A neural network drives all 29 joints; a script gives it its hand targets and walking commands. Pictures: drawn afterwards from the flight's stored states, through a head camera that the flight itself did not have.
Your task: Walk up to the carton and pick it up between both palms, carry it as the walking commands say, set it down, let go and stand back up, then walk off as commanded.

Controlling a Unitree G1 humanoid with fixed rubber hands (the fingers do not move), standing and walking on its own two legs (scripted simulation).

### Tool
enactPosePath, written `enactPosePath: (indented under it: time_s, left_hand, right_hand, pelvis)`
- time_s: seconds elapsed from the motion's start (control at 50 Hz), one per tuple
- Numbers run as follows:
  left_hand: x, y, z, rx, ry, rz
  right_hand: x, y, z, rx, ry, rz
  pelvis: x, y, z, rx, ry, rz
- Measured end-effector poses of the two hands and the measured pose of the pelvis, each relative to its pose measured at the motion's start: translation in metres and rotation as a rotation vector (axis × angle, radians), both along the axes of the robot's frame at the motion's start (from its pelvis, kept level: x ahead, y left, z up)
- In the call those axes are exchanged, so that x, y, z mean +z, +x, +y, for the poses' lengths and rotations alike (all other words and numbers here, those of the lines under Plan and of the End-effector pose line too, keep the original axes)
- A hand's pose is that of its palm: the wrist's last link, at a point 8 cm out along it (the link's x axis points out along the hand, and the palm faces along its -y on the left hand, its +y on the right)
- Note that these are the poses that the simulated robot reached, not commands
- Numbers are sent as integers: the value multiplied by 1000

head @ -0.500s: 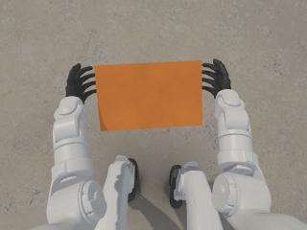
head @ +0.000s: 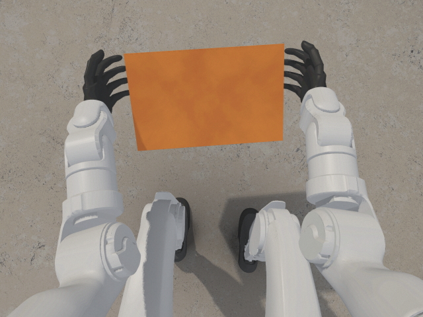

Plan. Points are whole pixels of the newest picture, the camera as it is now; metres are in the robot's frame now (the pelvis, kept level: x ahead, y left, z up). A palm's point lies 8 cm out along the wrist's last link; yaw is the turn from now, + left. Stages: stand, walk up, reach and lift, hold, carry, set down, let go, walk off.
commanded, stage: set down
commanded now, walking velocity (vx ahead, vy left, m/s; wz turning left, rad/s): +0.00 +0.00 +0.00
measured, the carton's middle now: (206, 97) +0.50 +0.06 -0.19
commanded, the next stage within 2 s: none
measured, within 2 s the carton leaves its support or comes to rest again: neither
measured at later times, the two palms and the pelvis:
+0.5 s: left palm (116, 104) +0.47 +0.24 -0.18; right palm (290, 91) +0.53 -0.12 -0.18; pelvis -0.01 +0.00 -0.07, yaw +1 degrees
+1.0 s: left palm (129, 105) +0.49 +0.24 -0.26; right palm (278, 95) +0.55 -0.12 -0.27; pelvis -0.01 +0.00 -0.13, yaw +1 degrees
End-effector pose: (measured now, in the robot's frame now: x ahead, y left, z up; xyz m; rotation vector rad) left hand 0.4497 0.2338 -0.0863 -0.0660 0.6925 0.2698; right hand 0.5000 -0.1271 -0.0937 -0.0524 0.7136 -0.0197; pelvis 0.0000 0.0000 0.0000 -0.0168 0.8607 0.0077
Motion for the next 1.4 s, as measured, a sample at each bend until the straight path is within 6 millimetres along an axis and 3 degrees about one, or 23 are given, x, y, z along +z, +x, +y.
enactPosePath:
  time_s: [0.36, 0.94, 1.24, 1.4]
  left_hand:
    - [-66, 13, 5, 17, 7, 3]
    - [-172, 37, 7, 4, 17, 19]
    - [-210, 53, 18, -29, 43, 53]
    - [-218, 56, 20, -2, 42, 46]
  right_hand:
    - [-64, 18, 6, 20, -3, -1]
    - [-169, 45, 8, 37, -26, 11]
    - [-224, 49, 16, 72, -28, 48]
    - [-227, 51, 18, 73, -7, 29]
  pelvis:
    - [-53, -14, 0, 16, 3, 9]
    - [-124, -10, 2, 7, 8, -26]
    - [-153, -8, 0, 10, 14, -88]
    - [-163, -9, 1, 10, 16, -132]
